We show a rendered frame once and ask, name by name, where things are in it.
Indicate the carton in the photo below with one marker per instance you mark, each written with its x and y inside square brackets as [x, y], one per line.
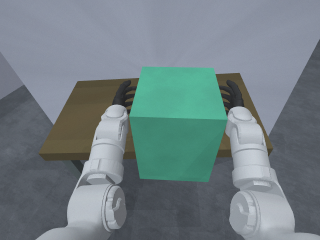
[177, 122]

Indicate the robot right upper arm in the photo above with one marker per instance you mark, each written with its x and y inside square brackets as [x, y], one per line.
[264, 216]

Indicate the table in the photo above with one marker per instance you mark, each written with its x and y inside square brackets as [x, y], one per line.
[71, 137]

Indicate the robot left forearm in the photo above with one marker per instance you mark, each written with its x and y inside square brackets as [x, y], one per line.
[108, 147]

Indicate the robot right forearm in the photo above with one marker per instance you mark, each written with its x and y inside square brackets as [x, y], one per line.
[252, 170]

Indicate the robot left upper arm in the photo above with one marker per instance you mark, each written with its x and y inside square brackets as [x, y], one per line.
[94, 212]

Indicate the robot left hand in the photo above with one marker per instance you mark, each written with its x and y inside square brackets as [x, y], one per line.
[121, 95]

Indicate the robot right hand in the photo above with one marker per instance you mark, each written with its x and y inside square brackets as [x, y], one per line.
[235, 97]

